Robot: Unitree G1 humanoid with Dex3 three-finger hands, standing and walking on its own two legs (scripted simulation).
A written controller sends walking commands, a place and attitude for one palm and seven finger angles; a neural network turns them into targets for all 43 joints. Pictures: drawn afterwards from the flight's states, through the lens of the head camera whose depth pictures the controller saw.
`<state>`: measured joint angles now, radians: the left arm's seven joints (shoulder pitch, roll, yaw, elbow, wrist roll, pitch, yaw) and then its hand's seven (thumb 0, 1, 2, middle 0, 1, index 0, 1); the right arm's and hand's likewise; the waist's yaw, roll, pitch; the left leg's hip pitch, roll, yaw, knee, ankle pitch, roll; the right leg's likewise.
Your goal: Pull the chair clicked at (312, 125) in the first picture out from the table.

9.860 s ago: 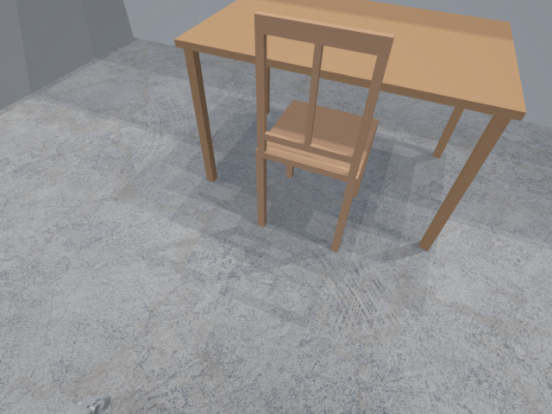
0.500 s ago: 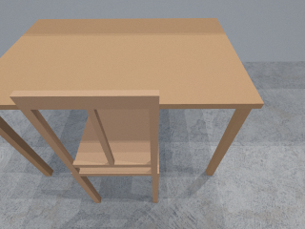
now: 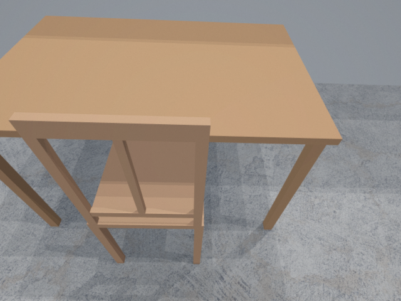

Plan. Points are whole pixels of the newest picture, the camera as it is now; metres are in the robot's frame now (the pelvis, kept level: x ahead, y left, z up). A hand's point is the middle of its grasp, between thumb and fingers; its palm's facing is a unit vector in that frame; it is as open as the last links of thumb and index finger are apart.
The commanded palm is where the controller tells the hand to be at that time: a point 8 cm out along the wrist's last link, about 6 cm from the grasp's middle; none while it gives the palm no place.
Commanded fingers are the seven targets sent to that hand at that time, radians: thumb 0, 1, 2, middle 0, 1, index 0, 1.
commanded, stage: look again from close up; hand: left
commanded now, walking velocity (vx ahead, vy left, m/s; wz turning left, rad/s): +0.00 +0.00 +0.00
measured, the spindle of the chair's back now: (132, 181) +0.40 +0.20 -0.07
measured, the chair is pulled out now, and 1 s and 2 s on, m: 0.00 0.00 0.00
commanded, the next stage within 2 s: raise the hand toward the chair's back in 0.80 s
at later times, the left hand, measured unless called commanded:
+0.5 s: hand out of the picture +0.00 +0.18 -0.17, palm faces -0.02 -0.98 -0.20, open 7.4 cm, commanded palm none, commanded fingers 0.00 0.90 0.90 -0.20 -0.30 -0.20 -0.30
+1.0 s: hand out of the picture +0.07 +0.20 -0.12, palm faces +0.19 -0.95 -0.24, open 7.3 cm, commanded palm +0.09 +0.23 -0.07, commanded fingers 0.00 0.76 0.84 -0.19 -0.28 -0.19 -0.28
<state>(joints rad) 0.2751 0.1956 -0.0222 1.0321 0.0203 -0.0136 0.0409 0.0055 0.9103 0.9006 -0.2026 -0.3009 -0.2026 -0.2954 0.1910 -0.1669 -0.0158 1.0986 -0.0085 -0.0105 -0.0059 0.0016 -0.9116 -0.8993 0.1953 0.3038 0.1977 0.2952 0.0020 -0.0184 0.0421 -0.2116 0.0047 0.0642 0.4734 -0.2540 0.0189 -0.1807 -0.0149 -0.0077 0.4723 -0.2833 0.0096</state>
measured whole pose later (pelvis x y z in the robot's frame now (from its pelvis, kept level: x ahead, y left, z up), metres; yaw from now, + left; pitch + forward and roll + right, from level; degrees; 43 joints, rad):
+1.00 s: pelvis -0.02 +0.00 +0.00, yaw +1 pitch +0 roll +0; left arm 0.49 0.20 0.02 0.45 -0.08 0.02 0.11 0.03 0.93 0.89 -0.21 -0.30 -0.21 -0.29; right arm 0.37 -0.16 0.02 0.99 0.03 -0.16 -0.06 0.02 -0.93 -0.90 0.20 0.30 0.20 0.30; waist 0.00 -0.02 0.02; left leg -0.26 -0.01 0.06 0.51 -0.25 0.03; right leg -0.23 -0.03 -0.01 0.53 -0.29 0.01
